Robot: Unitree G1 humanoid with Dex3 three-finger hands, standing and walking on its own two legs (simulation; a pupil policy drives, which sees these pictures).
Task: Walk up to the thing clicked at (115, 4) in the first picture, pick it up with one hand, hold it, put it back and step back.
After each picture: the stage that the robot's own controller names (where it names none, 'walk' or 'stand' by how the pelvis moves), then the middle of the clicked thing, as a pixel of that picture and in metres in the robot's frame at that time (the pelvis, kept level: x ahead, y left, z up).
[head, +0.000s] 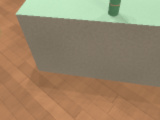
stand; out of the picture +0.94 -0.17 +0.02
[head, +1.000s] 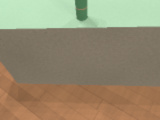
walk; out of the picture +0.85 +0.07 +0.04
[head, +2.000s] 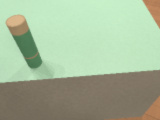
stand; (26, 44) +0.50 +0.28 +0.03
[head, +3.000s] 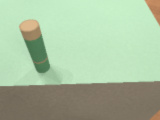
stand; (37, 49) +0.49 +0.22 +0.02
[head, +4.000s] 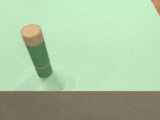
stand; (39, 54) +0.46 +0.21 +0.02
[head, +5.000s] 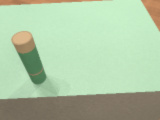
stand; (31, 60) +0.44 +0.24 +0.01
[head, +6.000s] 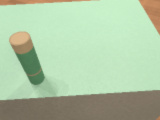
stand; (29, 61) +0.44 +0.25 +0.01
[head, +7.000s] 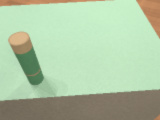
stand; (28, 61) +0.44 +0.25 +0.01
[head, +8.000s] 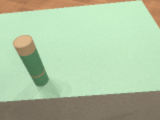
rise first; (33, 63) +0.43 +0.27 +0.02
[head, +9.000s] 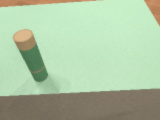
go down; (33, 58) +0.44 +0.26 +0.02
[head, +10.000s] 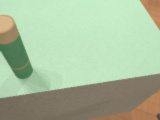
go down; (14, 52) +0.42 +0.24 +0.05
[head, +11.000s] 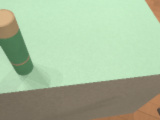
close in; (14, 48) +0.43 +0.24 +0.07
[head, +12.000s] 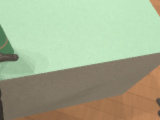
close; out of the picture +0.46 +0.26 +0.10
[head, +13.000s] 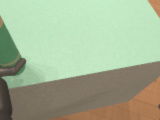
lift; (1, 45) +0.42 +0.24 +0.09
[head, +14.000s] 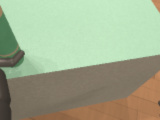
lift; (0, 36) +0.44 +0.24 +0.10
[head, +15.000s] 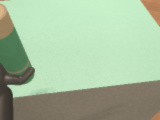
lift; (10, 52) +0.34 +0.22 +0.19
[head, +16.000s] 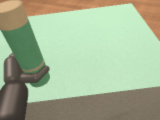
hold; (26, 49) +0.33 +0.18 +0.21
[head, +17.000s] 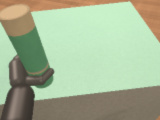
hold; (31, 52) +0.33 +0.17 +0.19
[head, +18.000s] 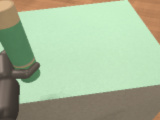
crouch; (17, 47) +0.37 +0.21 +0.18
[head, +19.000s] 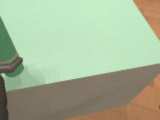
lower; (0, 43) +0.44 +0.25 +0.10
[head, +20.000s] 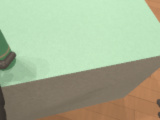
lower; out of the picture +0.44 +0.25 +0.10
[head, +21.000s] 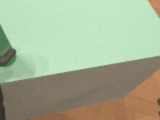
lower; out of the picture +0.45 +0.26 +0.10
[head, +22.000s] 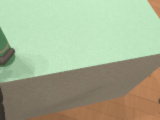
lower; out of the picture +0.45 +0.26 +0.10
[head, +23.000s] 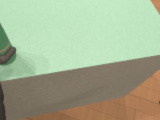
rest; out of the picture +0.45 +0.26 +0.10
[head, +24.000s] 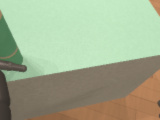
withdraw; out of the picture +0.43 +0.23 +0.10
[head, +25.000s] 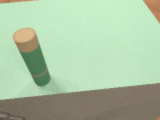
sink last; (35, 60) +0.41 +0.22 +0.05
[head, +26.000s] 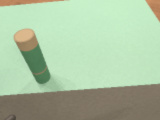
stand; (35, 59) +0.43 +0.24 +0.04
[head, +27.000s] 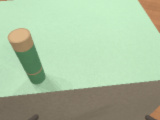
stand; (30, 59) +0.42 +0.24 +0.03
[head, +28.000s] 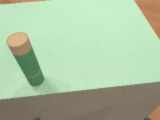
stand; (28, 62) +0.42 +0.24 +0.02
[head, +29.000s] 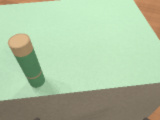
stand; (29, 64) +0.42 +0.24 +0.02
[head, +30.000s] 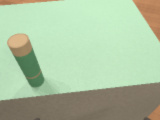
stand; (28, 63) +0.42 +0.24 +0.02
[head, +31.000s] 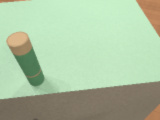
stand; (28, 62) +0.42 +0.24 +0.02
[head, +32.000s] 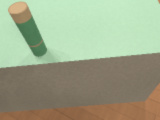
walk; (30, 32) +0.54 +0.26 +0.03
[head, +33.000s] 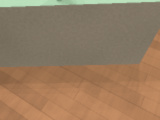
walk; out of the picture +0.92 +0.16 +0.05
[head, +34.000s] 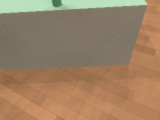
walk; out of the picture +1.11 +0.24 +0.04
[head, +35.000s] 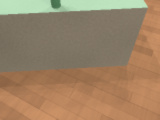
stand; out of the picture +1.07 +0.21 +0.01
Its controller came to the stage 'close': yes
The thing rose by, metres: 0.21
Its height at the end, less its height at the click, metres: +0.00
